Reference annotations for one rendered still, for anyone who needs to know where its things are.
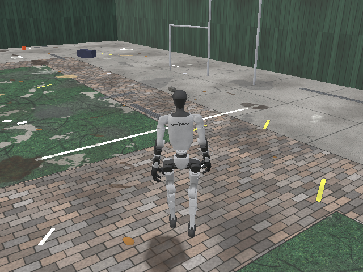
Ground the right robot hand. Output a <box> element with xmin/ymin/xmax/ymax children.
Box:
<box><xmin>200</xmin><ymin>160</ymin><xmax>211</xmax><ymax>174</ymax></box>

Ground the robot right shin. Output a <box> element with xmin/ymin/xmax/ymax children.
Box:
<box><xmin>189</xmin><ymin>189</ymin><xmax>197</xmax><ymax>229</ymax></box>

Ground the robot head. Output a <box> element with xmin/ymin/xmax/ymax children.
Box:
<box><xmin>171</xmin><ymin>90</ymin><xmax>190</xmax><ymax>117</ymax></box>

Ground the left robot hand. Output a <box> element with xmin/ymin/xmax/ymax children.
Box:
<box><xmin>151</xmin><ymin>167</ymin><xmax>165</xmax><ymax>182</ymax></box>

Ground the left robot forearm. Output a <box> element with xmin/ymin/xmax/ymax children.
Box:
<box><xmin>152</xmin><ymin>139</ymin><xmax>162</xmax><ymax>168</ymax></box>

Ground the right robot upper arm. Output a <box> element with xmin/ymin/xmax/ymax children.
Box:
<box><xmin>192</xmin><ymin>114</ymin><xmax>206</xmax><ymax>145</ymax></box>

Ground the right robot forearm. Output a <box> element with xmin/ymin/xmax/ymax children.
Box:
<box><xmin>200</xmin><ymin>137</ymin><xmax>210</xmax><ymax>162</ymax></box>

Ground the left robot upper arm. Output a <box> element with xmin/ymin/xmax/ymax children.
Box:
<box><xmin>156</xmin><ymin>115</ymin><xmax>168</xmax><ymax>147</ymax></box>

